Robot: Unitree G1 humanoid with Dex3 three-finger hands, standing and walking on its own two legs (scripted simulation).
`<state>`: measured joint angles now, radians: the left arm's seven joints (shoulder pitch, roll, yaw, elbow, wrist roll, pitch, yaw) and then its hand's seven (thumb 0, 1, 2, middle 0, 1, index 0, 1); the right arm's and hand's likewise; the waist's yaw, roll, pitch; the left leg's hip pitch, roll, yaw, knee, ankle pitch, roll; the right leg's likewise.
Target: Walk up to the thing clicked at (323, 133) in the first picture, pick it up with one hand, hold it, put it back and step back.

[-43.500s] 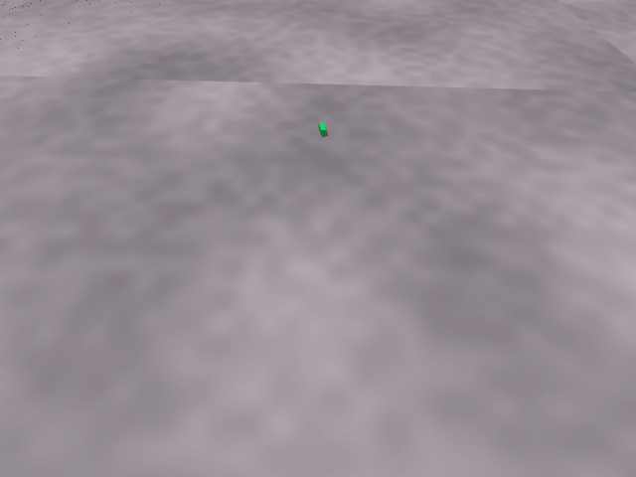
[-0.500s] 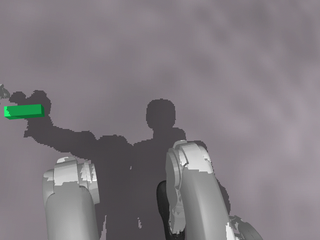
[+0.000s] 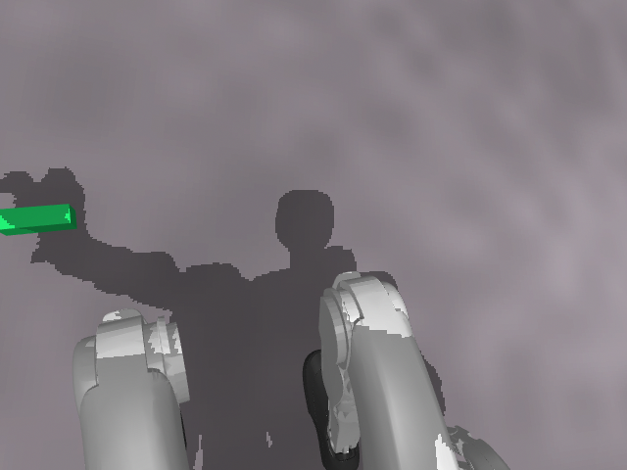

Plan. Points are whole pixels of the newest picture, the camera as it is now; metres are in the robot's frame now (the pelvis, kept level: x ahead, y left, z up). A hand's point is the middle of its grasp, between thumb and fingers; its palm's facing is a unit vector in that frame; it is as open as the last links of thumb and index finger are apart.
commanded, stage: rise first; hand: left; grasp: from above
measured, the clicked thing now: (37, 219) +0.47 +0.32 -0.29
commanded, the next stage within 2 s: approach in 0.60 s
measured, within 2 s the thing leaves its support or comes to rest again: neither
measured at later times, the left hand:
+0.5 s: hand out of the picture +0.42 +0.36 -0.16, palm faces -0.46 -0.06 -0.88, open 12.7 cm
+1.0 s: hand out of the picture +0.45 +0.32 -0.16, palm faces -0.44 -0.03 -0.90, open 12.6 cm
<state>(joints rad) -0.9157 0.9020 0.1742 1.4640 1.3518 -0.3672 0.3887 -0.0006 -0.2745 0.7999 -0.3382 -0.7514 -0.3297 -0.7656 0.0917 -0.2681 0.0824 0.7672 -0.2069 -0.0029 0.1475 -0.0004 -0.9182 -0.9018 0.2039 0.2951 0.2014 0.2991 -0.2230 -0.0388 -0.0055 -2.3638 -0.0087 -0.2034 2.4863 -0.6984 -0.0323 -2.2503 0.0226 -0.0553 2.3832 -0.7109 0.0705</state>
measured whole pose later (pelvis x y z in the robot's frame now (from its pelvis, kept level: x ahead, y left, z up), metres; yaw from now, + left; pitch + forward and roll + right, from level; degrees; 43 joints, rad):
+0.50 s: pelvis +0.00 +0.00 +0.00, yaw +0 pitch +32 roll -10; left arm -0.93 0.89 0.15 1.48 1.36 -0.36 0.39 0.00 -0.29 0.81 -0.33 -0.77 -0.32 -0.79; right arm 0.09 -0.27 0.09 0.76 -0.19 -0.01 0.14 0.00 -0.92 -0.90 0.20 0.30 0.20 0.30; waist -0.23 -0.03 -0.02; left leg -2.36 -0.01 -0.20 2.47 -0.68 -0.03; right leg -2.24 0.02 -0.05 2.37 -0.70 0.07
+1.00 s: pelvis +0.00 +0.00 +0.00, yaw +0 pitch +33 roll -10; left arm -1.01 0.84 0.05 1.50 1.37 -0.34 0.42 0.00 -0.29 0.80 -0.31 -0.82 -0.32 -0.82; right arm 0.12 -0.26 0.10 0.76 -0.18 -0.04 0.14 0.00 -0.91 -0.90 0.20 0.30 0.20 0.30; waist -0.26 -0.04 -0.03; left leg -2.37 -0.01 -0.19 2.46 -0.68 -0.03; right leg -2.25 0.02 -0.05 2.36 -0.69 0.06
